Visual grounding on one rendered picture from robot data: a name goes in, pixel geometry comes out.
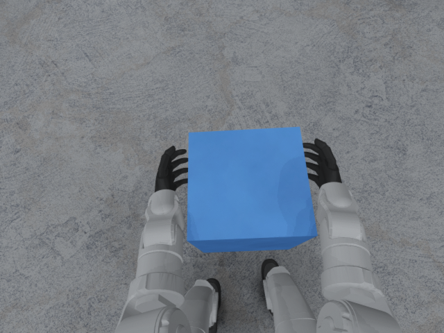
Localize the left robot forearm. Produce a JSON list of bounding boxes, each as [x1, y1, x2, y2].
[[116, 189, 185, 328]]

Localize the robot left hand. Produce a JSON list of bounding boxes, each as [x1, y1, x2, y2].
[[155, 146, 188, 192]]

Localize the carton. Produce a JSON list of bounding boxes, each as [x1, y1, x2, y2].
[[187, 127, 318, 253]]

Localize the right robot forearm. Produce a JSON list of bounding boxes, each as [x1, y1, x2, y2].
[[316, 182, 398, 323]]

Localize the right robot shin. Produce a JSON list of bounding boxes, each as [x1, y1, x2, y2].
[[267, 266, 293, 278]]

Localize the right robot thigh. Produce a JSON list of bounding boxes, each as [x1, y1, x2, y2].
[[263, 273, 317, 333]]

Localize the robot right hand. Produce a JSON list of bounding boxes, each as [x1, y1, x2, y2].
[[302, 139, 342, 189]]

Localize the robot left upper arm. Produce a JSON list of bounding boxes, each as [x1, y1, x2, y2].
[[115, 306, 191, 333]]

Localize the robot right upper arm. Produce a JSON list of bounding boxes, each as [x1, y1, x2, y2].
[[316, 299, 402, 333]]

